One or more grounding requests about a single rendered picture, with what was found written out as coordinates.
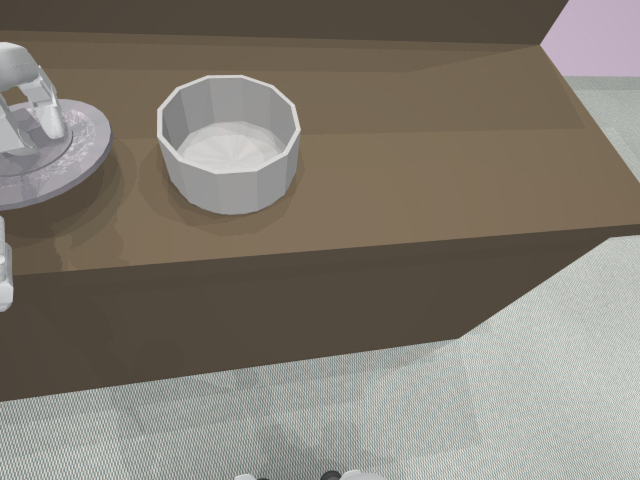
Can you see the table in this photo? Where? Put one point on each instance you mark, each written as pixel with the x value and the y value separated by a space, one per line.
pixel 445 169

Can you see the knob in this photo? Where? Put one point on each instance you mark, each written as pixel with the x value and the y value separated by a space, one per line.
pixel 29 125

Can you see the pot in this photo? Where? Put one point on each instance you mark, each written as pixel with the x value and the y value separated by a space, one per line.
pixel 230 142

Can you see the robot left hand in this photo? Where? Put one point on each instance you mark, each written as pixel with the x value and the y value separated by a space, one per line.
pixel 18 68

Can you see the lid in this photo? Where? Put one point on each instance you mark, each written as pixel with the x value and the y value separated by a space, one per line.
pixel 61 163

